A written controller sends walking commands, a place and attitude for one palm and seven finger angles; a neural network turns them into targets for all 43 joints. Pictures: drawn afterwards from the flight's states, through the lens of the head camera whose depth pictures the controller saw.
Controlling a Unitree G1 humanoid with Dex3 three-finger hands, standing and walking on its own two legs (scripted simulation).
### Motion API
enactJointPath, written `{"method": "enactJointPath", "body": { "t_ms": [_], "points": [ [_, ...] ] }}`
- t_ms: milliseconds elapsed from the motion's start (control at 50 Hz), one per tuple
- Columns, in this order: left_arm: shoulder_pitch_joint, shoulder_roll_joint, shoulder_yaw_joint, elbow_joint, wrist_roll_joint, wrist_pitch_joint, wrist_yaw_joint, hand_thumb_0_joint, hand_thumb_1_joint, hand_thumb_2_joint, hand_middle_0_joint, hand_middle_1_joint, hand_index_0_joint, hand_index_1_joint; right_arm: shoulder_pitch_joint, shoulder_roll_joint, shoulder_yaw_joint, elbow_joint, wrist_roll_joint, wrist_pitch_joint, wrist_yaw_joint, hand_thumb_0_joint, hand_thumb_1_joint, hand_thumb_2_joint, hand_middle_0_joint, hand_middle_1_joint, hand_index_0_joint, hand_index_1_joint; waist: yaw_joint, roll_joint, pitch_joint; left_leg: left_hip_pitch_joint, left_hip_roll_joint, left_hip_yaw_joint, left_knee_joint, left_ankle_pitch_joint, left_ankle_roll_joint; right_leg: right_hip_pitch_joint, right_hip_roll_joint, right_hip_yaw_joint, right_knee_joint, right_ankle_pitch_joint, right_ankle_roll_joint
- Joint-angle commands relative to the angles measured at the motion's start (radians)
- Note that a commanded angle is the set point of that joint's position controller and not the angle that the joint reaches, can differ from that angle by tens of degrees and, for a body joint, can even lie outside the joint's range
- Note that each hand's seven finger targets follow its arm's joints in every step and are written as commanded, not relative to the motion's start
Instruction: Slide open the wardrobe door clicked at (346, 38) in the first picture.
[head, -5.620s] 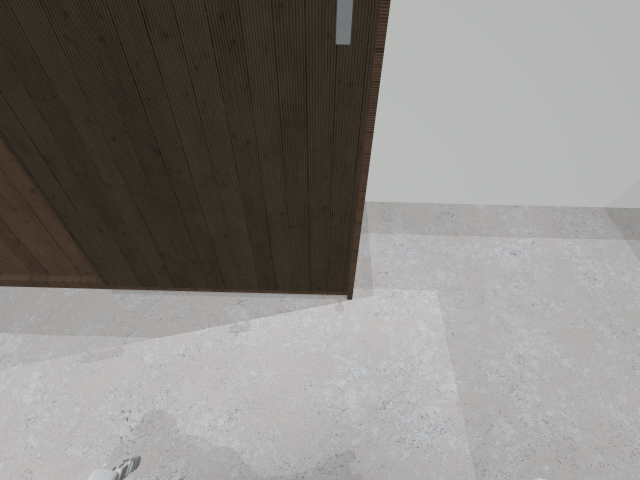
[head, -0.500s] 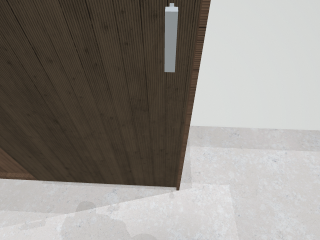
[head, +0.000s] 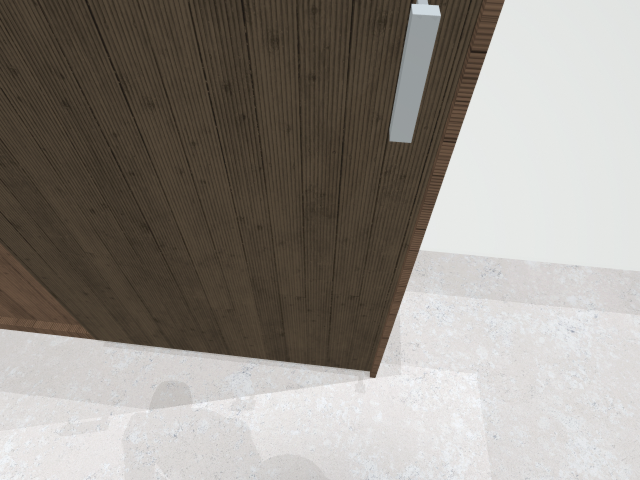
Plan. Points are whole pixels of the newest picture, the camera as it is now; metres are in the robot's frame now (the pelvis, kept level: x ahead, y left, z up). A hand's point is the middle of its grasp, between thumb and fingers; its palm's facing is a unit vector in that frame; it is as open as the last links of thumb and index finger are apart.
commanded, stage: shuffle to correct the standing spot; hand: right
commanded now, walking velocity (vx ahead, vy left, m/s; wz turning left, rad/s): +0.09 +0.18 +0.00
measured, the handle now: (410, 71) +0.51 -0.06 +0.26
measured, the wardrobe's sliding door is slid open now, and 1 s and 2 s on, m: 0.00 0.00 0.00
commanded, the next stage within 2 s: come to a stop and stand still in 0.38 s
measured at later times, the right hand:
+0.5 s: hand out of the picture +0.07 -0.09 -0.18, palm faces +0.05 +0.99 -0.12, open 7.4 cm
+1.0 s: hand out of the picture +0.09 -0.05 -0.17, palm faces +0.13 +0.96 -0.24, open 7.3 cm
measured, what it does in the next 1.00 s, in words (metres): steps to the left: right foot, then left foot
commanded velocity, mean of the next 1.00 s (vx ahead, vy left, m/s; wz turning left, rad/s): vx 0.01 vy -0.02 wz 0.00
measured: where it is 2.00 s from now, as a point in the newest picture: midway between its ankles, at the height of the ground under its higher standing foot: outside the picture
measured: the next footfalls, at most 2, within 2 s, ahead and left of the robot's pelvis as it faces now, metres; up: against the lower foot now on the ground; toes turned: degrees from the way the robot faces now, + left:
right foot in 0.32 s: +0.08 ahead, -0.04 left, +0.00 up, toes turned -10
left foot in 0.66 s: +0.15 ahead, +0.29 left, +0.00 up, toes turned +4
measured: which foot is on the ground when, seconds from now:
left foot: down 0.00-0.32, up 0.34-0.64, down 0.66-1.00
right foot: down 0.00-0.04, up 0.06-0.30, down 0.32-0.68, up 0.70-1.00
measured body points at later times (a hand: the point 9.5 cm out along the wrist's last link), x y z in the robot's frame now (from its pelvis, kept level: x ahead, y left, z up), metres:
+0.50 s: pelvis +0.06 +0.08 +0.00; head +0.09 +0.04 +0.45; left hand +0.09 +0.31 -0.13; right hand +0.07 -0.15 -0.17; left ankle +0.03 +0.21 -0.65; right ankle +0.05 -0.04 -0.74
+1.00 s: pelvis +0.06 +0.14 +0.00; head +0.09 +0.14 +0.45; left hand +0.16 +0.39 -0.15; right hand +0.09 -0.11 -0.15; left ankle +0.11 +0.28 -0.74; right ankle +0.04 +0.02 -0.69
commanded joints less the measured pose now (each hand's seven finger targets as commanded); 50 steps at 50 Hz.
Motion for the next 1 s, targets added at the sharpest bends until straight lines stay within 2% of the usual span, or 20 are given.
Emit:
{"method": "enactJointPath", "body": {
  "t_ms": [0, 20, 40, 120, 240, 260, 280, 300, 320, 360, 440, 520, 580, 620, 640, 660, 680, 740, 860, 980],
  "points": [
    [-0.007, 0.091, 0.025, -0.077, -0.006, -0.013, 0.004, 0.0, 0.9, 0.9, -0.2, -0.3, -0.2, -0.3, 0.178, -0.136, -0.032, -0.011, -0.007, -0.026, -0.016, 0.0, -0.9, -0.9, 0.2, 0.3, 0.2, 0.3, -0.062, 0.226, 0.038, 0.194, 0.188, -0.276, -0.347, -0.071, 0.069, -0.333, -0.02, 0.001, 0.156, -0.266, -0.009],
    [-0.061, 0.071, 0.018, -0.108, -0.005, -0.011, -0.001, 0.0, 0.9, 0.9, -0.2, -0.3, -0.2, -0.3, 0.187, -0.164, -0.038, -0.023, -0.002, -0.026, -0.024, 0.0, -0.9, -0.9, 0.2, 0.3, 0.2, 0.3, -0.086, 0.275, 0.049, 0.118, 0.299, -0.398, -0.443, -0.095, 0.154, -0.342, 0.014, -0.019, 0.367, -0.328, -0.005],
    [-0.066, 0.073, 0.024, -0.111, -0.003, -0.01, -0.005, 0.0, 0.9, 0.9, -0.2, -0.3, -0.2, -0.3, 0.16, -0.155, -0.035, -0.034, 0.0, -0.028, -0.026, 0.0, -0.9, -0.9, 0.2, 0.3, 0.2, 0.3, -0.073, 0.203, 0.051, 0.078, 0.296, -0.373, -0.451, -0.103, 0.196, -0.344, 0.005, 0.03, 0.499, -0.31, -0.012],
    [-0.004, 0.044, 0.022, -0.08, -0.002, -0.01, -0.009, 0.0, 0.9, 0.9, -0.2, -0.3, -0.2, -0.3, 0.083, -0.087, -0.023, -0.051, -0.003, -0.045, -0.036, 0.0, -0.9, -0.9, 0.2, 0.3, 0.2, 0.3, -0.011, 0.083, 0.064, 0.046, 0.204, -0.174, -0.363, 0.265, 0.199, -0.288, -0.032, 0.023, 0.535, -0.194, 0.0],
    [0.075, 0.01, 0.008, -0.062, -0.006, -0.029, 0.01, 0.0, 0.9, 0.9, -0.2, -0.3, -0.2, -0.3, 0.114, -0.096, -0.025, -0.038, 0.005, -0.035, -0.028, 0.0, -0.9, -0.9, 0.2, 0.3, 0.2, 0.3, 0.004, 0.074, -0.017, 0.071, 0.119, -0.097, -0.198, 0.499, 0.152, -0.018, -0.006, -0.052, 0.073, -0.025, 0.006],
    [0.15, 0.028, 0.013, -0.035, -0.007, -0.037, 0.015, 0.0, 0.9, 0.9, -0.2, -0.3, -0.2, -0.3, 0.104, -0.077, -0.021, -0.04, 0.009, -0.034, -0.025, 0.0, -0.9, -0.9, 0.2, 0.3, 0.2, 0.3, 0.037, 0.041, -0.045, 0.03, 0.096, -0.074, -0.1, 0.462, 0.119, 0.108, -0.044, -0.025, -0.048, 0.071, -0.003],
    [0.214, 0.107, 0.028, -0.024, -0.001, -0.043, 0.026, 0.0, 0.9, 0.9, -0.2, -0.3, -0.2, -0.3, 0.118, -0.048, -0.019, -0.051, 0.016, -0.034, -0.017, 0.0, -0.9, -0.9, 0.2, 0.3, 0.2, 0.3, 0.056, -0.115, -0.086, -0.11, 0.038, -0.027, 0.063, 0.284, 0.057, 0.265, -0.203, 0.179, -0.116, 0.209, -0.064],
    [0.26, 0.193, 0.045, -0.023, 0.002, -0.042, 0.036, 0.0, 0.9, 0.9, -0.2, -0.3, -0.2, -0.3, 0.128, -0.019, -0.014, -0.068, 0.017, -0.033, -0.013, 0.0, -0.9, -0.9, 0.2, 0.3, 0.2, 0.3, 0.06, -0.307, -0.101, -0.319, -0.03, 0.029, 0.295, -0.156, -0.002, 0.354, -0.479, 0.522, -0.172, 0.433, -0.199],
    [0.256, 0.211, 0.049, -0.031, 0.001, -0.03, 0.037, 0.0, 0.9, 0.9, -0.2, -0.3, -0.2, -0.3, 0.072, -0.083, -0.028, -0.092, -0.003, -0.022, -0.013, 0.0, -0.9, -0.9, 0.2, 0.3, 0.2, 0.3, 0.075, -0.176, -0.063, -0.344, -0.003, -0.052, 0.463, -0.212, 0.0, 0.278, -0.548, 0.549, -0.194, 0.401, -0.274],
    [0.162, 0.138, 0.03, -0.042, 0.004, -0.038, 0.045, 0.0, 0.9, 0.9, -0.2, -0.3, -0.2, -0.3, 0.014, -0.08, -0.041, -0.085, -0.013, -0.015, -0.009, 0.0, -0.9, -0.9, 0.2, 0.3, 0.2, 0.3, 0.028, -0.151, 0.052, -0.366, 0.028, -0.096, 0.569, -0.081, -0.021, 0.11, -0.446, 0.415, -0.206, 0.487, -0.215],
    [0.069, 0.141, 0.029, -0.069, 0.004, -0.051, 0.039, 0.0, 0.9, 0.9, -0.2, -0.3, -0.2, -0.3, 0.046, -0.031, -0.041, -0.064, -0.003, 0.015, 0.008, 0.0, -0.9, -0.9, 0.2, 0.3, 0.2, 0.3, -0.024, -0.165, 0.024, -0.266, 0.033, -0.069, 0.566, 0.083, -0.055, 0.021, -0.305, 0.125, -0.197, 0.478, -0.127],
    [0.054, 0.155, 0.042, -0.079, 0.013, -0.036, 0.021, 0.0, 0.9, 0.9, -0.2, -0.3, -0.2, -0.3, -0.018, -0.009, -0.032, -0.088, 0.009, 0.008, 0.004, 0.0, -0.9, -0.9, 0.2, 0.3, 0.2, 0.3, -0.009, -0.256, 0.033, -0.185, 0.045, 0.019, 0.256, 0.07, -0.072, 0.02, -0.241, 0.04, -0.172, 0.435, -0.104],
    [0.063, 0.169, 0.048, -0.082, 0.013, -0.02, 0.002, 0.0, 0.9, 0.9, -0.2, -0.3, -0.2, -0.3, -0.018, -0.017, -0.025, -0.087, 0.015, -0.032, -0.005, 0.0, -0.9, -0.9, 0.2, 0.3, 0.2, 0.3, -0.007, -0.229, -0.018, -0.039, 0.003, 0.082, -0.021, 0.097, -0.073, 0.045, -0.198, 0.045, -0.054, 0.378, -0.073],
    [0.081, 0.136, 0.051, -0.086, 0.0, -0.017, -0.012, 0.0, 0.9, 0.9, -0.2, -0.3, -0.2, -0.3, 0.084, -0.115, -0.043, -0.054, 0.01, -0.063, -0.018, 0.0, -0.9, -0.9, 0.2, 0.3, 0.2, 0.3, -0.055, -0.036, -0.098, 0.173, 0.076, 0.003, -0.191, 0.366, -0.073, -0.04, -0.121, 0.022, 0.101, 0.081, 0.009],
    [0.114, 0.056, 0.037, -0.111, -0.012, -0.011, -0.017, 0.0, 0.9, 0.9, -0.2, -0.3, -0.2, -0.3, 0.081, -0.226, -0.061, -0.059, 0.001, -0.072, -0.03, 0.0, -0.9, -0.9, 0.2, 0.3, 0.2, 0.3, -0.039, 0.267, -0.14, 0.219, 0.31, -0.234, -0.212, 0.602, -0.013, -0.16, -0.03, -0.024, 0.251, -0.26, 0.053],
    [0.102, 0.051, 0.035, -0.139, -0.017, 0.003, -0.01, 0.0, 0.9, 0.9, -0.2, -0.3, -0.2, -0.3, 0.068, -0.26, -0.061, -0.09, 0.007, -0.066, -0.031, 0.0, -0.9, -0.9, 0.2, 0.3, 0.2, 0.3, -0.055, 0.294, -0.162, 0.167, 0.414, -0.31, -0.24, 0.745, 0.088, -0.147, -0.017, 0.047, 0.344, -0.386, 0.047],
    [0.093, 0.046, 0.038, -0.136, -0.014, 0.007, -0.011, 0.0, 0.9, 0.9, -0.2, -0.3, -0.2, -0.3, 0.044, -0.256, -0.059, -0.097, 0.003, -0.058, -0.03, 0.0, -0.9, -0.9, 0.2, 0.3, 0.2, 0.3, -0.05, 0.217, -0.12, 0.111, 0.413, -0.271, -0.234, 0.705, 0.121, -0.153, -0.02, 0.075, 0.419, -0.384, 0.037],
    [0.035, 0.091, 0.045, -0.126, -0.008, 0.02, -0.016, 0.0, 0.9, 0.9, -0.2, -0.3, -0.2, -0.3, 0.01, -0.202, -0.055, -0.087, 0.008, -0.06, -0.048, 0.0, -0.9, -0.9, 0.2, 0.3, 0.2, 0.3, -0.055, 0.327, -0.075, 0.189, 0.355, -0.231, -0.168, 1.0, 0.118, -0.302, -0.008, 0.099, 0.644, -0.285, 0.059],
    [-0.041, 0.089, 0.047, -0.163, -0.002, 0.061, -0.044, 0.0, 0.9, 0.9, -0.2, -0.3, -0.2, -0.3, -0.023, -0.212, -0.069, -0.11, 0.003, -0.048, -0.07, 0.0, -0.9, -0.9, 0.2, 0.3, 0.2, 0.3, -0.052, 0.166, -0.058, 0.05, 0.367, -0.189, -0.243, 0.598, 0.14, -0.273, -0.004, 0.107, 0.648, -0.135, 0.082],
    [-0.021, 0.073, 0.039, -0.182, -0.015, 0.03, -0.048, 0.0, 0.9, 0.9, -0.2, -0.3, -0.2, -0.3, -0.082, -0.241, -0.079, -0.148, -0.009, -0.029, -0.057, 0.0, -0.9, -0.9, 0.2, 0.3, 0.2, 0.3, -0.033, 0.195, -0.057, -0.069, 0.327, -0.207, -0.244, 0.24, 0.118, -0.042, 0.018, 0.049, 0.219, -0.144, 0.056]
  ]
}}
